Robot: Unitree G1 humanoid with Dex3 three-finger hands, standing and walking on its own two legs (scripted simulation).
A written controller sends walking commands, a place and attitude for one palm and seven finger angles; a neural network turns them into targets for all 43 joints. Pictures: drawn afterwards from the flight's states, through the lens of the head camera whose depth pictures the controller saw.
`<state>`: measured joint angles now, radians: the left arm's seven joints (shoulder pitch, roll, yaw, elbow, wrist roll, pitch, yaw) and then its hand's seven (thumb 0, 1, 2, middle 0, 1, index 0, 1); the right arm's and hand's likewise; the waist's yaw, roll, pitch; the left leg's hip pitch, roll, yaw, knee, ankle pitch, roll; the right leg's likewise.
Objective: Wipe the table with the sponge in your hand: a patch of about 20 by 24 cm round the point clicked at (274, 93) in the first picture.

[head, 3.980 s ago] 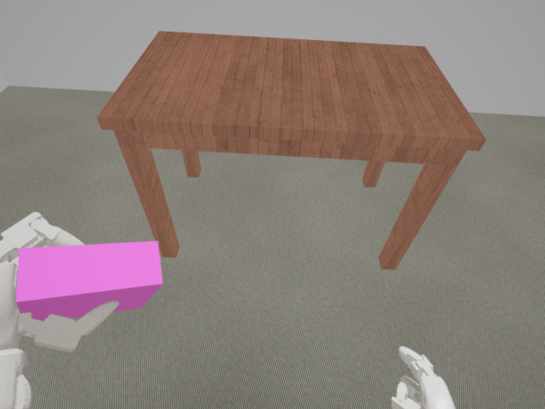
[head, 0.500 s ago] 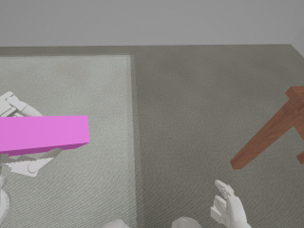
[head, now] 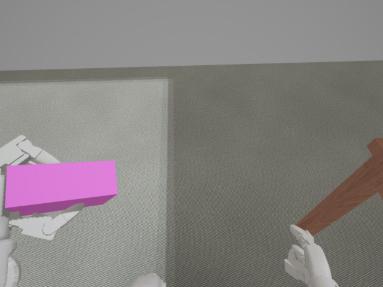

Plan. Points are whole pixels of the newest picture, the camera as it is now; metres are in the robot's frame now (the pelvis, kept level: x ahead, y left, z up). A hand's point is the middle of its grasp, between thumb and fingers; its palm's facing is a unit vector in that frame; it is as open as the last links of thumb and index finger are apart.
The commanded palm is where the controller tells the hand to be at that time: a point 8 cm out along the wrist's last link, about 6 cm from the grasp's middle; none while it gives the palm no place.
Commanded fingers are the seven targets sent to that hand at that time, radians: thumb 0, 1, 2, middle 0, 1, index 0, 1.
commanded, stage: turn to face it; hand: left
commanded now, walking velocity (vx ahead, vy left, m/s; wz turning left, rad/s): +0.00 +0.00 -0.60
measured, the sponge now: (80, 187) +0.24 +0.19 +0.15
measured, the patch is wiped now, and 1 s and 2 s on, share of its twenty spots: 0.00 0.00 0.00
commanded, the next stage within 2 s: none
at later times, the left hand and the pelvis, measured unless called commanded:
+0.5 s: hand (145, 152) +0.30 +0.10 +0.16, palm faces +0.06 -0.82 -0.57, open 9.3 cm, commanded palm +0.25 +0.17 +0.18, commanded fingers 0.00 0.10 1.30 -1.20 -1.60 -1.20 -1.60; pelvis +0.01 -0.05 -0.01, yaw -17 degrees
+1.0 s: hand (190, 167) +0.26 +0.02 +0.19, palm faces -0.08 -0.89 -0.45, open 9.3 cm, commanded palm +0.24 +0.08 +0.18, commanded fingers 0.00 0.10 1.30 -1.20 -1.60 -1.20 -1.60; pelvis -0.05 -0.06 +0.01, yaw -34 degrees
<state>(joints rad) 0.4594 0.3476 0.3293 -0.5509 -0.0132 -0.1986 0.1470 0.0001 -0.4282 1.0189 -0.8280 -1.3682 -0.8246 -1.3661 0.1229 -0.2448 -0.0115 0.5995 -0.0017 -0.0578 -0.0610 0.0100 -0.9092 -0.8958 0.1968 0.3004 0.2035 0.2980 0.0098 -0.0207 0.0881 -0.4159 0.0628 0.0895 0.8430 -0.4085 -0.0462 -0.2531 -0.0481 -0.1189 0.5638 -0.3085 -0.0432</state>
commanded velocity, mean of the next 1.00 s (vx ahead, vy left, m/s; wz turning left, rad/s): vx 0.00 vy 0.00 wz -0.60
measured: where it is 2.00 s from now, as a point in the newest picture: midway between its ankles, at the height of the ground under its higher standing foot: outside the picture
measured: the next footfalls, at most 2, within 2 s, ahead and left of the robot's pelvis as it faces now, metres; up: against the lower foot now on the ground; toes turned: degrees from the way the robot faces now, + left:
left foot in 0.10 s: +0.09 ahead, +0.13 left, +0.00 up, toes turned +5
right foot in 0.46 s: +0.04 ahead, -0.15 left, +0.00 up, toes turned -26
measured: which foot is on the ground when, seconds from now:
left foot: up 0.00-0.08, down 0.10-0.48, up 0.50-1.00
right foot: down 0.00-0.12, up 0.14-0.44, down 0.46-1.00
